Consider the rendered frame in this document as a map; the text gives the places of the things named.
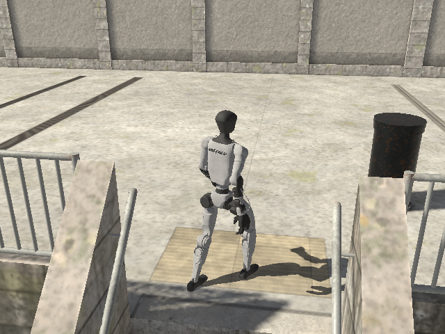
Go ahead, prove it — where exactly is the right robot forearm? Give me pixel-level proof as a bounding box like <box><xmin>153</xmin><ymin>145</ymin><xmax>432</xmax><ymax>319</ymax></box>
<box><xmin>232</xmin><ymin>176</ymin><xmax>246</xmax><ymax>216</ymax></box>

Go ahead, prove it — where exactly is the left robot upper arm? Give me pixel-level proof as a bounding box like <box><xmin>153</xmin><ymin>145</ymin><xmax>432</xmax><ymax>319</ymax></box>
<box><xmin>199</xmin><ymin>136</ymin><xmax>215</xmax><ymax>171</ymax></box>

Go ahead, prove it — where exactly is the right robot upper arm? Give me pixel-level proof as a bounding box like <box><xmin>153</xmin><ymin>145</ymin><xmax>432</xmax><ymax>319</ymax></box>
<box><xmin>229</xmin><ymin>143</ymin><xmax>248</xmax><ymax>186</ymax></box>

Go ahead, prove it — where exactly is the left robot forearm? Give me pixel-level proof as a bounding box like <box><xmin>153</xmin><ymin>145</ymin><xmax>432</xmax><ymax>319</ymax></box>
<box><xmin>200</xmin><ymin>169</ymin><xmax>211</xmax><ymax>180</ymax></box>

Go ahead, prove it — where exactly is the humanoid robot torso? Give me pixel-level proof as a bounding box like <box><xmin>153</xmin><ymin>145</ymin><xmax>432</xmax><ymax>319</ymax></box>
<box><xmin>208</xmin><ymin>135</ymin><xmax>237</xmax><ymax>210</ymax></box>

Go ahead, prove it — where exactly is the robot right hand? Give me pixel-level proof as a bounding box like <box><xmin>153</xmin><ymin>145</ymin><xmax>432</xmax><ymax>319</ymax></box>
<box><xmin>234</xmin><ymin>214</ymin><xmax>250</xmax><ymax>234</ymax></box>

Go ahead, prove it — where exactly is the humanoid robot head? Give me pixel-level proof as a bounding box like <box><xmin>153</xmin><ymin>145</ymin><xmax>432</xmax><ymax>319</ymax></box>
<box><xmin>212</xmin><ymin>110</ymin><xmax>237</xmax><ymax>145</ymax></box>

